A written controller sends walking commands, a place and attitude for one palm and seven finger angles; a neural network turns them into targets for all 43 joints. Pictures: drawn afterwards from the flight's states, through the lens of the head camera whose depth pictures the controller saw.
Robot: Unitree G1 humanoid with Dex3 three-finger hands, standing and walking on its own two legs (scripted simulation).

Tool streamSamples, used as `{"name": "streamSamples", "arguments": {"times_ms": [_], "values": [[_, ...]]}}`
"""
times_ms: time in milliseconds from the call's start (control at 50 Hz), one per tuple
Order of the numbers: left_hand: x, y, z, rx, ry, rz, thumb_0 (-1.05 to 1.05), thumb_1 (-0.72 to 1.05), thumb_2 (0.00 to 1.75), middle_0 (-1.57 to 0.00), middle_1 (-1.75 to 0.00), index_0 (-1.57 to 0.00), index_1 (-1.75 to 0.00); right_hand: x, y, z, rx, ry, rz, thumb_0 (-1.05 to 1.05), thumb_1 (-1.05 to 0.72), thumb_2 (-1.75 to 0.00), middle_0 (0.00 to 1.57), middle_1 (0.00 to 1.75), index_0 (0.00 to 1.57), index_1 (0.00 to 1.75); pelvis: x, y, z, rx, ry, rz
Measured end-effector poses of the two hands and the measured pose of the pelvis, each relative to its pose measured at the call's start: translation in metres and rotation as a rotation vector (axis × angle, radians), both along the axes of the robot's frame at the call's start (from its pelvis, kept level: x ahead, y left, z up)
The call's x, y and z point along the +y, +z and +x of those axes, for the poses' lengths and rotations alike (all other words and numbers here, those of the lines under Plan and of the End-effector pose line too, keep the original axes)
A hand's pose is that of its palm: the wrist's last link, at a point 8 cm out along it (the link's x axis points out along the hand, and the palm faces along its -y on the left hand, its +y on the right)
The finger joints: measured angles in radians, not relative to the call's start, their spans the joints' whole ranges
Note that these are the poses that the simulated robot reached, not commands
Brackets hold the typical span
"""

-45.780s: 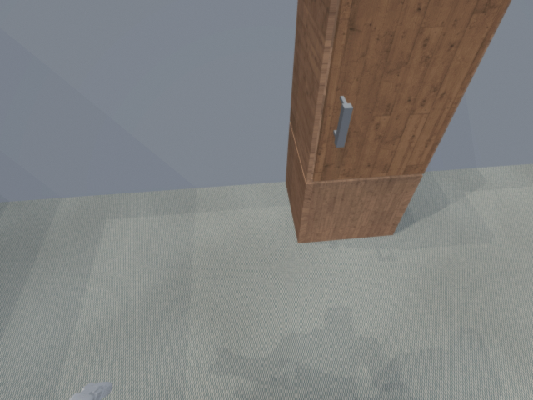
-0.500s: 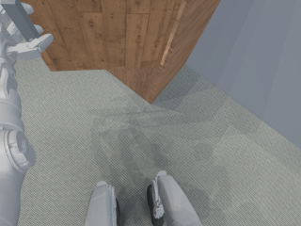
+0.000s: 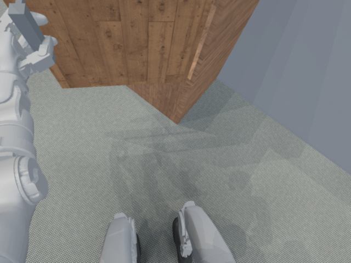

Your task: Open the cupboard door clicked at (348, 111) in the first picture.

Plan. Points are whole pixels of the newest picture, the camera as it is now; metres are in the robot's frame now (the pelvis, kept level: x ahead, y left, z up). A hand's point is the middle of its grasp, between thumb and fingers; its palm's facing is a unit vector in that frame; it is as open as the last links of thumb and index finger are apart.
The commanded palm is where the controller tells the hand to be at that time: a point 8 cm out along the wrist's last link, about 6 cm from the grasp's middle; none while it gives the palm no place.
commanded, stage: pull the door open along its arc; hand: left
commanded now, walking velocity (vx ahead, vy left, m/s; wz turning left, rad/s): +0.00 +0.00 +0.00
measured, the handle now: (36, 29) +0.60 +0.23 +0.05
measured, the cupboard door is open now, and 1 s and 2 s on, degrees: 46 88 89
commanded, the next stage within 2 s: open thumb and fingers to let go in 0.96 s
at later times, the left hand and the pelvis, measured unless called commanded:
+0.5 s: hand (74, 107) +0.42 +0.15 +0.05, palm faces +0.29 -0.95 +0.05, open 6.3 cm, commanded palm +0.37 +0.21 +0.05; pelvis +0.02 -0.01 +0.03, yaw +1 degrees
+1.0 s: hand (129, 154) +0.33 +0.06 +0.05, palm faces +0.40 -0.91 +0.01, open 6.3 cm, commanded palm +0.27 +0.10 +0.05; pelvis +0.02 -0.05 +0.03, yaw +4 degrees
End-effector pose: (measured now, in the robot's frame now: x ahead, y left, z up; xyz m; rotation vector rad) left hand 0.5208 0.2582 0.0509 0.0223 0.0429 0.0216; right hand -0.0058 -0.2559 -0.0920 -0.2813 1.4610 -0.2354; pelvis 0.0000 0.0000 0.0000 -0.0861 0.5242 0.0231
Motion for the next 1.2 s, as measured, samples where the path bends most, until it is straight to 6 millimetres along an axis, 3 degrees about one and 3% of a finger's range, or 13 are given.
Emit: {"name": "streamSamples", "arguments": {"times_ms": [120,220,320,480,580,740,900,1040,1200], "values": [[-0.003,0.000,-0.016,-0.003,-0.011,0.004,0.00,0.68,0.78,-0.30,-1.31,-0.32,-1.34,0.002,0.001,0.006,-0.017,-0.013,0.025,0.00,-0.91,-0.90,0.20,0.30,0.20,0.30,0.000,0.006,0.004,-0.014,-0.009,0.011],[-0.008,0.000,-0.042,0.000,-0.030,0.010,0.00,0.67,0.75,-0.30,-1.31,-0.32,-1.34,0.003,0.006,0.026,-0.072,-0.013,0.047,0.00,-0.91,-0.90,0.20,0.30,0.20,0.30,0.000,0.015,0.009,-0.037,-0.013,0.021],[-0.022,0.000,-0.077,-0.001,-0.023,-0.010,0.00,0.66,0.73,-0.30,-1.31,-0.33,-1.33,0.002,0.013,0.059,-0.170,0.016,0.061,0.00,-0.91,-0.90,0.20,0.30,0.20,0.30,-0.001,0.024,0.015,-0.067,-0.014,0.032],[-0.059,-0.004,-0.128,-0.037,0.251,-0.075,-0.01,0.65,0.77,-0.31,-1.29,-0.35,-1.27,0.006,0.016,0.126,-0.342,0.130,0.095,0.00,-0.91,-0.90,0.20,0.30,0.20,0.30,-0.005,0.027,0.017,-0.101,-0.009,0.055],[-0.078,-0.003,-0.150,-0.049,0.351,-0.023,-0.01,0.65,0.78,-0.33,-1.28,-0.33,-1.28,0.012,0.010,0.153,-0.397,0.188,0.132,0.00,-0.91,-0.90,0.20,0.30,0.20,0.30,-0.012,0.024,0.014,-0.119,-0.002,0.070],[-0.106,-0.001,-0.181,-0.038,0.419,-0.003,-0.01,0.64,0.77,-0.33,-1.29,-0.32,-1.31,0.013,0.006,0.163,-0.415,0.215,0.168,0.00,-0.91,-0.90,0.20,0.30,0.20,0.30,-0.027,0.027,0.013,-0.146,0.013,0.086],[-0.137,0.001,-0.213,-0.019,0.400,-0.003,-0.01,0.64,0.75,-0.31,-1.31,-0.32,-1.32,-0.002,0.010,0.162,-0.427,0.220,0.165,0.01,-0.91,-0.90,0.20,0.30,0.20,0.30,-0.040,0.033,0.016,-0.172,0.026,0.097],[-0.171,0.001,-0.239,-0.007,0.393,-0.030,0.00,0.66,0.76,-0.29,-1.31,-0.33,-1.33,-0.012,0.013,0.174,-0.479,0.247,0.162,0.01,-0.91,-0.90,0.20,0.30,0.20,0.30,-0.047,0.033,0.015,-0.185,0.036,0.107],[-0.176,-0.001,-0.239,-0.056,0.398,0.038,-0.01,0.61,0.76,-0.35,-1.33,-0.34,-1.33,-0.007,0.006,0.192,-0.543,0.288,0.164,0.01,-0.91,-0.90,0.20,0.30,0.19,0.30,-0.054,0.023,0.005,-0.185,0.051,0.115]]}}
